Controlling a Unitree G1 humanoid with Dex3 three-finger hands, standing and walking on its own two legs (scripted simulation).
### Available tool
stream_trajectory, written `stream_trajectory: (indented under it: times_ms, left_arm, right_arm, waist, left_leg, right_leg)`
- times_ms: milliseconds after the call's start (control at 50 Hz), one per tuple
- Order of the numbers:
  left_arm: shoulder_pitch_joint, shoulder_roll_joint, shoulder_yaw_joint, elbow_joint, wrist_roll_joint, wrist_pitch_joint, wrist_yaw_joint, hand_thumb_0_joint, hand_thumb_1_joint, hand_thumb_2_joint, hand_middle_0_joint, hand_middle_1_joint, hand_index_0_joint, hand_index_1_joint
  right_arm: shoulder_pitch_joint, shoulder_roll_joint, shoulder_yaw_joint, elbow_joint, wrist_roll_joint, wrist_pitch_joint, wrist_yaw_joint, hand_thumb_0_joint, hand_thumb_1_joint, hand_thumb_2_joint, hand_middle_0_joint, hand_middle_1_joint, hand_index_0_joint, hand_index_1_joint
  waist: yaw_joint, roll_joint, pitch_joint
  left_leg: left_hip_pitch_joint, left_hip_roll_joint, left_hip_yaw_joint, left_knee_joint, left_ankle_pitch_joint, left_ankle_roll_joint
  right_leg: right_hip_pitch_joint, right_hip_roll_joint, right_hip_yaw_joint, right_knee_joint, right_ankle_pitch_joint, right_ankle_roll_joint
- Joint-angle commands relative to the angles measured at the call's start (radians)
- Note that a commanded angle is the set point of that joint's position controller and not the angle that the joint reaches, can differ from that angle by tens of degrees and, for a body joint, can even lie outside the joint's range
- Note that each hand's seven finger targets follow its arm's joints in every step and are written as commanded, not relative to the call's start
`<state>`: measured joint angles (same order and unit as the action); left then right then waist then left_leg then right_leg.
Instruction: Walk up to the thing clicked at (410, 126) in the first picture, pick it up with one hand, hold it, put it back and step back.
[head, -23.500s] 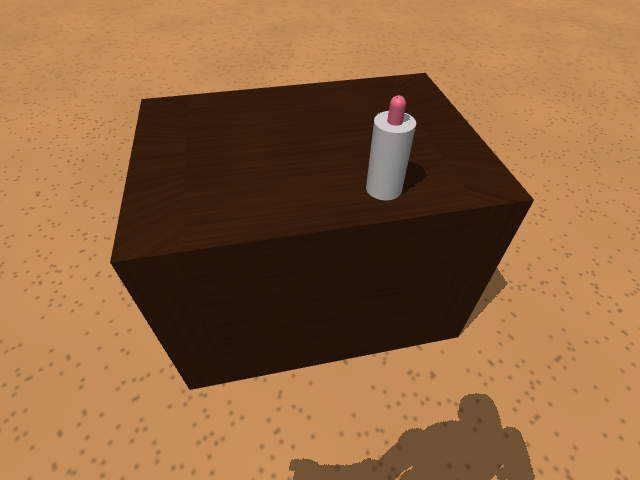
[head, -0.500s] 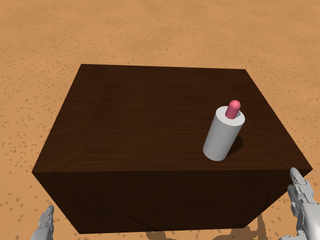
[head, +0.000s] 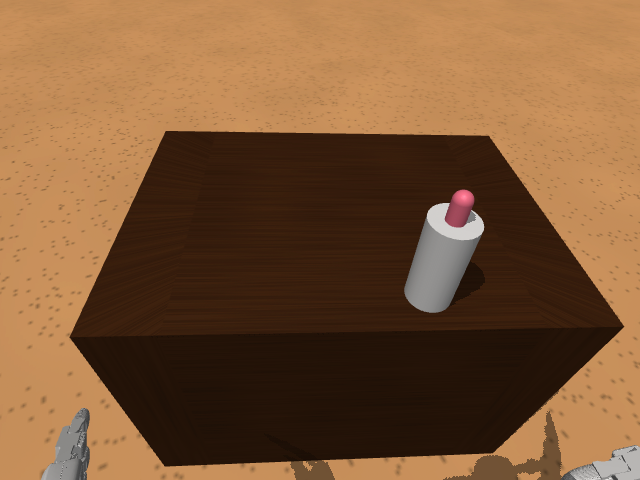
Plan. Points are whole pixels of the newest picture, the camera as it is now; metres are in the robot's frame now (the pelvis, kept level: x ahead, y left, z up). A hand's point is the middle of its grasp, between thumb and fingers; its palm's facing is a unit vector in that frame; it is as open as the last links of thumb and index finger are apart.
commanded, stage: home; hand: right
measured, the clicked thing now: (444, 249) +0.47 -0.21 +0.03
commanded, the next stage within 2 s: none
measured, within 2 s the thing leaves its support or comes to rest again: neither
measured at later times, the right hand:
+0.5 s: hand (454, 465) +0.18 -0.17 -0.06, palm faces +0.08 +0.98 -0.16, open 17.4 cm
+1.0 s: hand (457, 452) +0.20 -0.17 -0.06, palm faces +0.10 +0.97 -0.22, open 17.3 cm
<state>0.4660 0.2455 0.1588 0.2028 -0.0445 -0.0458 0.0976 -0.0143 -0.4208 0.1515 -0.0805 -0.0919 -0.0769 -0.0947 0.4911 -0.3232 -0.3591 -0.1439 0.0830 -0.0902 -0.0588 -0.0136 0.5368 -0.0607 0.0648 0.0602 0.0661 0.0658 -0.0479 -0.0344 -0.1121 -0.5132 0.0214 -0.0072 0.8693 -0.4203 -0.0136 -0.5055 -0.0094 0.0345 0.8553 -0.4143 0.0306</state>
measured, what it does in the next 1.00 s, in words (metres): stands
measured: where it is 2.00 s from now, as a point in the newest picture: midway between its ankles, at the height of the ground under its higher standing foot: outside the picture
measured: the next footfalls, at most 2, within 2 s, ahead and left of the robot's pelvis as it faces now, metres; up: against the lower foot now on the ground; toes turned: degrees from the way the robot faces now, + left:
none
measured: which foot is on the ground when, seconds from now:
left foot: down 0.00-1.00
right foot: down 0.00-1.00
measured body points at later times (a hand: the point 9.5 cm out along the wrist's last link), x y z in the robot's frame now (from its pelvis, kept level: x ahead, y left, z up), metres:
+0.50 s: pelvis +0.01 +0.00 -0.01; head +0.04 -0.01 +0.44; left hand +0.17 +0.22 -0.04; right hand +0.17 -0.22 -0.05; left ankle +0.02 +0.13 -0.70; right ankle +0.02 -0.14 -0.70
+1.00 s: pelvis +0.02 +0.00 -0.01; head +0.05 +0.00 +0.44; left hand +0.18 +0.24 -0.05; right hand +0.19 -0.23 -0.05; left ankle +0.02 +0.13 -0.70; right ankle +0.02 -0.14 -0.70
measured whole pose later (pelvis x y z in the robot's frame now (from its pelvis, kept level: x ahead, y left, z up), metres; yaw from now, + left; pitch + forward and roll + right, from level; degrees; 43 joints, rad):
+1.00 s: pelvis +0.02 +0.00 -0.01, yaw +1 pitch +9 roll +0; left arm 0.46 0.21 0.01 0.08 -0.03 0.06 0.09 0.01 0.90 0.90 -0.20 -0.30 -0.20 -0.30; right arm 0.46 -0.20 -0.01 0.07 0.03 0.07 -0.08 -0.01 0.51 -0.07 0.07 0.06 0.06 0.06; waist 0.01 0.00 -0.13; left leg -0.64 0.01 -0.01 0.96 -0.48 -0.01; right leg -0.63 -0.02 0.03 0.96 -0.49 0.03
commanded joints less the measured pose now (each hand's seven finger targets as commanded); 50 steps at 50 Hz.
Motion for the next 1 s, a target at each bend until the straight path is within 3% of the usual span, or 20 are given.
stream_trajectory:
  times_ms: [0, 20, 80, 140, 160, 180, 200, 220, 240, 280, 340, 400, 460, 520, 620, 640, 700, 820, 940, 980]
  left_arm:
    - [-0.096, -0.025, -0.114, -0.173, -0.001, -0.067, -0.024, 0.0, 0.061, 0.458, -0.121, -0.169, -0.122, -0.169]
    - [-0.115, -0.045, -0.142, -0.168, 0.003, -0.073, -0.025, 0.0, 0.141, 0.513, -0.131, -0.184, -0.131, -0.184]
    - [-0.103, -0.027, -0.146, -0.153, 0.014, -0.089, -0.024, 0.0, 0.264, 0.535, -0.135, -0.191, -0.135, -0.19]
    - [-0.03, 0.098, -0.032, -0.154, 0.019, -0.086, -0.009, 0.0, 0.431, 0.63, -0.152, -0.216, -0.151, -0.217]
    - [-0.01, 0.125, -0.007, -0.132, 0.022, -0.081, -0.007, 0.0, 0.508, 0.674, -0.16, -0.228, -0.159, -0.229]
    - [-0.008, 0.136, 0.011, -0.137, 0.021, -0.078, -0.009, 0.0, 0.578, 0.715, -0.167, -0.24, -0.166, -0.241]
    - [-0.052, 0.105, -0.026, -0.155, 0.02, -0.08, -0.013, 0.0, 0.652, 0.757, -0.175, -0.252, -0.174, -0.253]
    - [-0.051, 0.149, 0.025, -0.142, 0.019, -0.08, -0.007, 0.0, 0.71, 0.791, -0.181, -0.262, -0.18, -0.263]
    - [-0.076, 0.143, 0.012, -0.158, 0.018, -0.077, -0.005, 0.0, 0.733, 0.804, -0.184, -0.265, -0.182, -0.267]
    - [-0.118, 0.068, -0.076, -0.17, 0.018, -0.073, -0.013, 0.0, 0.792, 0.839, -0.19, -0.276, -0.188, -0.278]
    - [-0.152, -0.01, -0.169, -0.206, 0.019, -0.064, -0.011, 0.0, 0.853, 0.875, -0.196, -0.287, -0.195, -0.288]
    - [-0.102, -0.012, -0.173, -0.205, 0.022, -0.048, -0.004, 0.0, 0.886, 0.894, -0.2, -0.292, -0.198, -0.294]
    - [-0.027, 0.077, -0.081, -0.189, 0.028, -0.032, 0.002, 0.0, 0.894, 0.898, -0.2, -0.294, -0.199, -0.295]
    - [-0.047, 0.066, -0.081, -0.184, 0.026, -0.011, -0.004, 0.0, 0.896, 0.9, -0.201, -0.295, -0.199, -0.296]
    - [-0.114, 0.028, -0.128, -0.24, 0.02, 0.002, -0.015, 0.0, 0.897, 0.9, -0.201, -0.295, -0.199, -0.296]
    - [-0.115, 0.028, -0.126, -0.277, 0.018, 0.002, -0.017, 0.0, 0.897, 0.9, -0.201, -0.295, -0.2, -0.297]
    - [-0.086, 0.016, -0.134, -0.286, 0.017, 0.014, -0.015, 0.0, 0.897, 0.9, -0.201, -0.295, -0.2, -0.297]
    - [0.0, 0.075, -0.07, -0.3, 0.015, 0.041, -0.007, 0.0, 0.897, 0.9, -0.201, -0.296, -0.2, -0.297]
    - [-0.055, 0.009, -0.147, -0.32, 0.016, 0.044, -0.015, 0.0, 0.897, 0.901, -0.201, -0.296, -0.2, -0.297]
    - [-0.059, 0.025, -0.132, -0.315, 0.018, 0.045, -0.013, 0.0, 0.897, 0.901, -0.201, -0.296, -0.2, -0.297]
  right_arm:
    - [-0.091, -0.081, 0.014, -0.151, -0.004, -0.067, 0.011, 0.0, 0.563, -0.051, 0.052, 0.052, 0.052, 0.052]
    - [-0.109, -0.062, 0.044, -0.151, -0.009, -0.072, 0.014, 0.0, 0.542, -0.063, 0.055, 0.055, 0.055, 0.055]
    - [-0.097, -0.083, 0.031, -0.155, -0.017, -0.077, 0.009, 0.0, 0.524, -0.073, 0.057, 0.058, 0.056, 0.058]
    - [0.022, -0.121, 0.002, -0.106, -0.02, -0.053, 0.003, 0.0, 0.512, -0.08, 0.058, 0.061, 0.058, 0.061]
    - [0.056, -0.111, 0.02, -0.071, -0.021, -0.039, 0.005, 0.0, 0.519, -0.076, 0.057, 0.06, 0.057, 0.06]
    - [0.039, -0.065, 0.085, -0.093, -0.024, -0.027, 0.009, 0.0, 0.529, -0.07, 0.056, 0.058, 0.056, 0.058]
    - [0.036, -0.026, 0.128, -0.047, -0.025, -0.015, 0.012, 0.0, 0.542, -0.062, 0.055, 0.056, 0.055, 0.056]
    - [-0.045, -0.04, 0.135, -0.122, -0.026, -0.015, 0.006, 0.0, 0.547, -0.059, 0.054, 0.055, 0.054, 0.055]
    - [-0.034, -0.025, 0.158, -0.068, -0.033, -0.001, 0.002, 0.0, 0.557, -0.053, 0.054, 0.053, 0.053, 0.053]
    - [-0.049, 0.04, 0.243, 0.015, -0.039, 0.018, 0.006, 0.0, 0.583, -0.038, 0.051, 0.048, 0.051, 0.048]
    - [-0.107, 0.067, 0.295, 0.026, -0.051, 0.016, 0.002, 0.0, 0.563, -0.049, 0.053, 0.052, 0.052, 0.052]
    - [-0.094, 0.03, 0.281, 0.03, -0.058, 0.021, -0.007, 0.0, 0.529, -0.069, 0.056, 0.057, 0.056, 0.057]
    - [-0.019, -0.026, 0.229, 0.076, -0.058, 0.045, -0.017, 0.0, 0.528, -0.069, 0.056, 0.057, 0.056, 0.057]
    - [-0.047, -0.045, 0.218, 0.021, -0.054, 0.064, -0.025, 0.0, 0.536, -0.064, 0.055, 0.056, 0.055, 0.056]
    - [-0.047, 0.058, 0.33, 0.064, -0.048, 0.082, -0.019, 0.0, 0.521, -0.073, 0.057, 0.059, 0.057, 0.059]
    - [-0.033, 0.1, 0.371, 0.099, -0.049, 0.086, -0.014, 0.0, 0.524, -0.071, 0.056, 0.058, 0.056, 0.058]
    - [-0.083, 0.083, 0.358, 0.032, -0.052, 0.08, -0.018, 0.0, 0.516, -0.075, 0.057, 0.059, 0.057, 0.059]
    - [-0.029, -0.005, 0.253, 0.055, -0.057, 0.102, -0.025, 0.0, 0.522, -0.072, 0.056, 0.058, 0.056, 0.058]
    - [-0.008, 0.062, 0.32, 0.061, -0.053, 0.111, -0.022, 0.0, 0.533, -0.065, 0.055, 0.056, 0.055, 0.056]
    - [-0.061, 0.034, 0.313, -0.021, -0.052, 0.105, -0.026, 0.0, 0.514, -0.076, 0.057, 0.059, 0.057, 0.059]
  waist:
    - [-0.008, 0.027, 0.108]
    - [-0.005, 0.019, 0.097]
    - [-0.005, -0.024, 0.001]
    - [0.017, -0.029, -0.076]
    - [0.02, -0.018, -0.074]
    - [0.038, -0.032, -0.088]
    - [0.039, -0.001, -0.063]
    - [0.049, -0.017, -0.091]
    - [0.052, 0.011, -0.081]
    - [0.054, 0.057, -0.019]
    - [0.052, 0.093, -0.057]
    - [0.037, 0.036, -0.105]
    - [0.042, -0.034, -0.112]
    - [0.026, -0.108, -0.098]
    - [0.045, 0.016, -0.045]
    - [0.067, 0.072, -0.057]
    - [0.065, 0.095, -0.098]
    - [0.052, 0.077, -0.126]
    - [0.037, 0.014, -0.08]
    - [0.041, -0.028, -0.114]
  left_leg:
    - [-0.029, -0.019, 0.05, -0.193, -0.016, 0.014]
    - [-0.032, -0.018, 0.045, -0.195, -0.023, 0.015]
    - [0.008, -0.013, 0.035, -0.178, 0.03, 0.015]
    - [0.033, -0.022, 0.05, -0.144, 0.119, 0.013]
    - [0.033, -0.026, 0.058, -0.133, 0.13, 0.013]
    - [0.021, -0.028, 0.061, -0.127, 0.141, 0.015]
    - [0.012, -0.029, 0.066, -0.13, 0.132, 0.014]
    - [0.004, -0.03, 0.071, -0.116, 0.132, 0.019]
    - [-0.012, -0.032, 0.071, -0.11, 0.125, 0.019]
    - [-0.046, -0.033, 0.074, -0.114, 0.078, 0.019]
    - [-0.033, -0.023, 0.055, -0.119, 0.071, 0.014]
    - [-0.004, -0.018, 0.042, -0.103, 0.119, 0.015]
    - [0.003, -0.018, 0.044, -0.09, 0.155, 0.018]
    - [-0.008, -0.021, 0.051, -0.076, 0.158, 0.025]
    - [-0.035, -0.024, 0.056, -0.082, 0.159, 0.016]
    - [-0.036, -0.026, 0.058, -0.083, 0.173, 0.012]
    - [-0.034, -0.024, 0.046, -0.087, 0.184, 0.009]
    - [-0.022, -0.016, 0.028, -0.079, 0.219, 0.003]
    - [-0.05, -0.014, 0.031, -0.061, 0.202, 0.013]
    - [-0.058, -0.017, 0.036, -0.047, 0.193, 0.019]
  right_leg:
    - [-0.057, 0.019, -0.06, -0.176, 0.015, -0.03]
    - [-0.054, 0.022, -0.063, -0.173, 0.007, -0.031]
    - [-0.032, 0.028, -0.07, -0.153, 0.054, -0.029]
    - [0.004, 0.021, -0.064, -0.145, 0.124, -0.027]
    - [0.009, 0.017, -0.056, -0.146, 0.138, -0.027]
    - [0.026, 0.014, -0.052, -0.147, 0.149, -0.026]
    - [0.011, 0.013, -0.048, -0.141, 0.138, -0.03]
    - [0.028, 0.006, -0.038, -0.146, 0.141, -0.026]
    - [0.024, 0.002, -0.033, -0.142, 0.139, -0.028]
    - [-0.035, -0.001, -0.027, -0.13, 0.088, -0.035]
    - [-0.063, 0.006, -0.044, -0.095, 0.074, -0.042]
    - [-0.048, 0.015, -0.061, -0.083, 0.118, -0.036]
    - [-0.037, 0.02, -0.068, -0.082, 0.146, -0.028]
    - [-0.044, 0.016, -0.06, -0.092, 0.164, -0.018]
    - [-0.073, 0.008, -0.057, -0.067, 0.154, -0.03]
    - [-0.072, 0.006, -0.054, -0.058, 0.165, -0.036]
    - [-0.055, 0.009, -0.062, -0.043, 0.172, -0.039]
    - [-0.051, 0.021, -0.075, -0.024, 0.194, -0.04]
    - [-0.094, 0.02, -0.075, -0.026, 0.187, -0.035]
    - [-0.07, 0.012, -0.065, -0.034, 0.19, -0.028]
